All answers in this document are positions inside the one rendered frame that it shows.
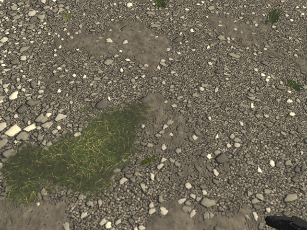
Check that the robot right hand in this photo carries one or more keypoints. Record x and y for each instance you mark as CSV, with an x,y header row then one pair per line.
x,y
286,223

